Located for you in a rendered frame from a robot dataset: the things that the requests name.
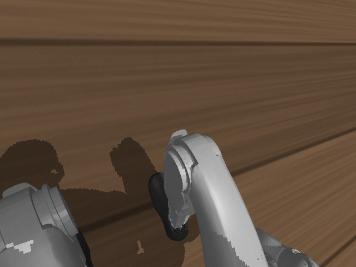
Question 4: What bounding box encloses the left robot foot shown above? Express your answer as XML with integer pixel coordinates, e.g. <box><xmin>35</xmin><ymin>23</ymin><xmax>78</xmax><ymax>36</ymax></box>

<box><xmin>76</xmin><ymin>227</ymin><xmax>93</xmax><ymax>267</ymax></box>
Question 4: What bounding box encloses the right robot foot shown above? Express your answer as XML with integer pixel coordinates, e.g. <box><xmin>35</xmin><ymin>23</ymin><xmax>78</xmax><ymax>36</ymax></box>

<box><xmin>148</xmin><ymin>172</ymin><xmax>188</xmax><ymax>241</ymax></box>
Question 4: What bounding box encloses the right robot arm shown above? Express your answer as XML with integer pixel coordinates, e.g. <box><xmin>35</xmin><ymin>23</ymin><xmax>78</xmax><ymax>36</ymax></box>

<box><xmin>277</xmin><ymin>248</ymin><xmax>319</xmax><ymax>267</ymax></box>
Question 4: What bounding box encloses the right robot hand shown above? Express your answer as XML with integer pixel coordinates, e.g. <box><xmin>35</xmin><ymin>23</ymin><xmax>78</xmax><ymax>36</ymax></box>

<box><xmin>255</xmin><ymin>229</ymin><xmax>287</xmax><ymax>267</ymax></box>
